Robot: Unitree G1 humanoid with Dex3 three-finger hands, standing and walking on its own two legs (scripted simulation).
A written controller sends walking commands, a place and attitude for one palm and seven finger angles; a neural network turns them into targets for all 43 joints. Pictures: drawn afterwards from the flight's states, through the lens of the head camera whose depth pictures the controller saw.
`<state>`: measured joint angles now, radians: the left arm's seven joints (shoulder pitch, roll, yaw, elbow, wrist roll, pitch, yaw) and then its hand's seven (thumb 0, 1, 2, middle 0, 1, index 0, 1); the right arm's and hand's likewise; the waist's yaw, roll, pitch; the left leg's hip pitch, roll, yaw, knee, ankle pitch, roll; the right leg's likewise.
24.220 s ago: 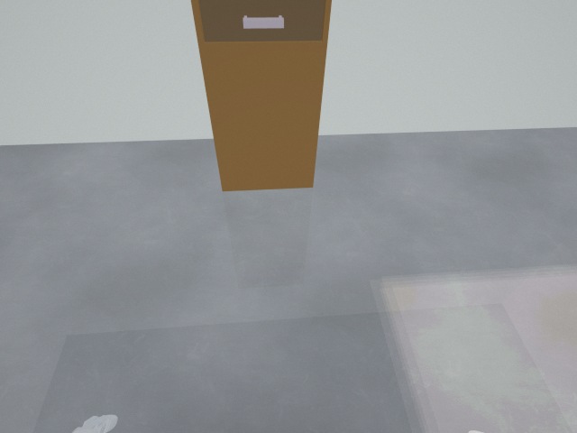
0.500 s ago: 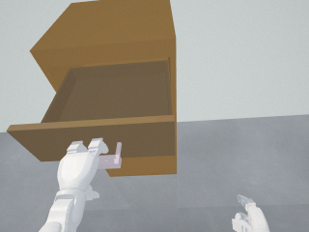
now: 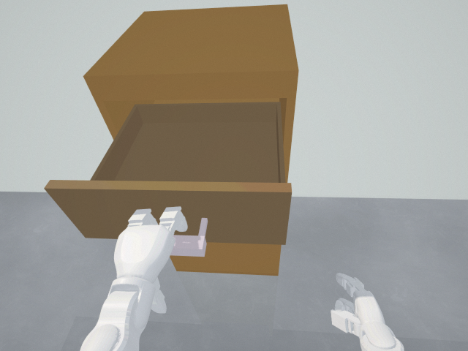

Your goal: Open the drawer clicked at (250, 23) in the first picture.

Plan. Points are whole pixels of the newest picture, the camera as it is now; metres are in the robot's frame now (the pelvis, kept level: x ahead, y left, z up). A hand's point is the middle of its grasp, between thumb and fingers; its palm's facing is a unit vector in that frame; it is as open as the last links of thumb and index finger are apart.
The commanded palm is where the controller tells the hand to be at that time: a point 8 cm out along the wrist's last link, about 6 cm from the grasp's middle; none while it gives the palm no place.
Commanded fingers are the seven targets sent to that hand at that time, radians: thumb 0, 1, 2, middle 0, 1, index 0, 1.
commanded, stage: lift the hand off the handle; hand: left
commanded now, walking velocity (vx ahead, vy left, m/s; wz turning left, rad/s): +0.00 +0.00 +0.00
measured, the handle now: (168, 233) +0.29 +0.17 +0.06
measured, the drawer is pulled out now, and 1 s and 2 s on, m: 0.27 0.27 0.27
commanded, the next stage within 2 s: draw the hand back to the body in 1.20 s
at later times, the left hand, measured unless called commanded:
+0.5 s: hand (152, 241) +0.25 +0.18 +0.09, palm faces +0.08 -0.13 -0.99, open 13.4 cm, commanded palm +0.23 +0.18 +0.17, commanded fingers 0.00 -0.50 0.30 -0.30 -1.20 -0.30 -1.20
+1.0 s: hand (143, 179) +0.28 +0.17 +0.20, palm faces +0.30 -0.09 -0.95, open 13.7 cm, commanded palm +0.23 +0.18 +0.24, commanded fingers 0.00 -0.50 0.30 -0.30 -1.20 -0.30 -1.20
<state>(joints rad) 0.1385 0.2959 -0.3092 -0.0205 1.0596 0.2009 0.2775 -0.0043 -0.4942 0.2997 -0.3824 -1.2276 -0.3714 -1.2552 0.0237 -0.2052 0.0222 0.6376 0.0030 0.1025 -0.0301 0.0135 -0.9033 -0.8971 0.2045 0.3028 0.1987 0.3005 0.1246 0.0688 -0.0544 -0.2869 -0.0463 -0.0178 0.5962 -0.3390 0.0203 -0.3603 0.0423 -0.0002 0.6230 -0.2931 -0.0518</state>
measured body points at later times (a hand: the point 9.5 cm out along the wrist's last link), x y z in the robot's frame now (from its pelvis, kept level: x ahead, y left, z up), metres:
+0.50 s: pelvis +0.00 +0.00 +0.01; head +0.00 -0.05 +0.46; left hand +0.24 +0.18 +0.14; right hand +0.23 -0.19 -0.09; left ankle -0.02 +0.11 -0.73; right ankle +0.02 -0.09 -0.73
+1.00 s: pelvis -0.01 -0.01 +0.02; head -0.03 -0.07 +0.46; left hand +0.26 +0.17 +0.25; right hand +0.25 -0.17 -0.07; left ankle -0.02 +0.11 -0.73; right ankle +0.02 -0.09 -0.73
